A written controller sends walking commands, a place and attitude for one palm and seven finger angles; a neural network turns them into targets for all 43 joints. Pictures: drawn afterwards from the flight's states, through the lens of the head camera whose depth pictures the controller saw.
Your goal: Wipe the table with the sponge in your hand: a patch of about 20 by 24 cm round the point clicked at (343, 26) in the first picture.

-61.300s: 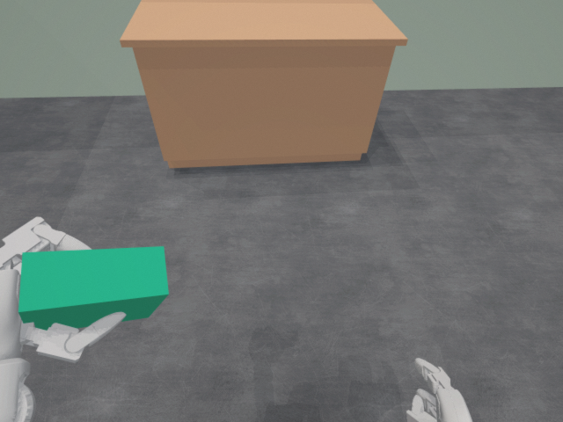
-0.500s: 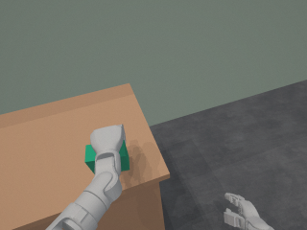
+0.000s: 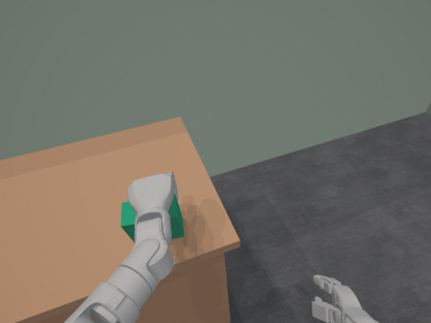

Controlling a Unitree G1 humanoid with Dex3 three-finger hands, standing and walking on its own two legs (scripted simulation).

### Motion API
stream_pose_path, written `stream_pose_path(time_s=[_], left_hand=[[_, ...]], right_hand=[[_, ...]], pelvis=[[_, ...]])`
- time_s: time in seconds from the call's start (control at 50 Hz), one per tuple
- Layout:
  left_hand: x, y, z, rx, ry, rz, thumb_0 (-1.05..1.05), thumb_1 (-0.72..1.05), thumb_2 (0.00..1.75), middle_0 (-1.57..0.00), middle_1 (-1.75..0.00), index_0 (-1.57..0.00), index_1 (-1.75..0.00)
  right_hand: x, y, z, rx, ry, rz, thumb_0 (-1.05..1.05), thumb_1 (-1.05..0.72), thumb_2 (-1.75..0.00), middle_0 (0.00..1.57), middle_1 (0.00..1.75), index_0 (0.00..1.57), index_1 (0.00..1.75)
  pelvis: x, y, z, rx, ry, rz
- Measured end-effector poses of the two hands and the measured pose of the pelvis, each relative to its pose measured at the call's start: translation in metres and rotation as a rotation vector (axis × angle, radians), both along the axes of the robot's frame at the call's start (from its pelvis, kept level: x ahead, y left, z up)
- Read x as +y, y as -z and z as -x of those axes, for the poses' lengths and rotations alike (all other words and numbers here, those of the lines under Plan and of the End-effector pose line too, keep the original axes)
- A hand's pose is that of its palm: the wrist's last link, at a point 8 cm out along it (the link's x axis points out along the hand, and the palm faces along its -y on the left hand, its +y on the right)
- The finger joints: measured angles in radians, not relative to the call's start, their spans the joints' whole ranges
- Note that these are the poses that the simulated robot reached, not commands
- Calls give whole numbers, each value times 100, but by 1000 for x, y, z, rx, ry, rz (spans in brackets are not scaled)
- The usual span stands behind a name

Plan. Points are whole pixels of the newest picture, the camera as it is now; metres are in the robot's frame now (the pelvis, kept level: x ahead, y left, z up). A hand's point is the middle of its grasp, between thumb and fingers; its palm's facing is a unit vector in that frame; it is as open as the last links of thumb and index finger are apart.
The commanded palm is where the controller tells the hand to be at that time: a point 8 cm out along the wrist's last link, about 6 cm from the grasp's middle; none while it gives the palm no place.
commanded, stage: slide back across to the middle lane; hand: left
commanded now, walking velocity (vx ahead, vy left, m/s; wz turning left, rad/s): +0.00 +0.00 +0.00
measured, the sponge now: (157, 224) +0.33 +0.17 -0.01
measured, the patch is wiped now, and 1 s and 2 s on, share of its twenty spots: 0.95 1.00 1.00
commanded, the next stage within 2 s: wipe forward along the middle lane in 1.50 s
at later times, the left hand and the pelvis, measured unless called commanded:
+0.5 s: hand (148, 214) +0.31 +0.17 +0.06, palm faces +0.06 -0.16 -0.99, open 9.3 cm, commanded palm +0.26 +0.20 +0.10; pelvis +0.01 -0.01 +0.00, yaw -2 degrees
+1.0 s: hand (135, 221) +0.30 +0.19 +0.06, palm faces +0.03 -0.15 -0.99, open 9.3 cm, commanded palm +0.25 +0.22 +0.10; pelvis +0.01 -0.01 +0.00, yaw -2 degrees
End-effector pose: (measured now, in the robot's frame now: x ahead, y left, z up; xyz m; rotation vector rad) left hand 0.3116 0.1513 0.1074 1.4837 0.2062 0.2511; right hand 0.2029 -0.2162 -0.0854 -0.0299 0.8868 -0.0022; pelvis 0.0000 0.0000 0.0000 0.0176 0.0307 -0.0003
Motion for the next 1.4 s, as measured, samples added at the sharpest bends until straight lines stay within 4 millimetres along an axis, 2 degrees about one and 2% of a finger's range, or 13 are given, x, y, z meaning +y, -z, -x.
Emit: stream_pose_path(time_s=[0.14, 0.32, 0.54, 0.86, 1.1, 1.4], left_hand=[[1, -3, 8, -13, 7, 16, 0, -45, 104, -74, -152, -79, -150], [9, -5, 16, -15, -4, 55, 0, -46, 104, -75, -152, -80, -150], [25, -5, 24, -21, -21, 96, 0, -47, 105, -77, -150, -82, -148], [41, -4, 36, 13, -57, 72, 0, -47, 105, -78, -149, -83, -147], [45, -3, 37, 11, -51, 83, -1, -48, 105, -79, -148, -84, -147], [49, -3, 34, 24, -42, 87, -1, -50, 106, -82, -146, -87, -144]], right_hand=[[0, -3, -1, -13, 6, -5, 1, -91, -90, 20, 30, 20, 30], [0, -12, -15, -66, -3, -2, 1, -91, -90, 20, 30, 20, 30], [-11, -21, -26, -112, 7, 25, 1, -91, -90, 20, 30, 20, 30], [-27, -11, -15, -91, 39, 54, 1, -91, -90, 20, 30, 20, 30], [-25, -10, -6, -92, 46, 65, 1, -91, -90, 20, 30, 20, 30], [-17, -12, -8, -102, 38, 73, 1, -91, -90, 20, 30, 20, 30]], pelvis=[[1, -1, -1, -19, 6, -1], [-1, -3, -5, -33, 19, -4], [-9, -4, -10, -36, 37, -4], [-13, -5, -10, -36, 39, -6], [-11, -5, -6, -37, 38, -3], [-5, -5, -3, -32, 35, 0]])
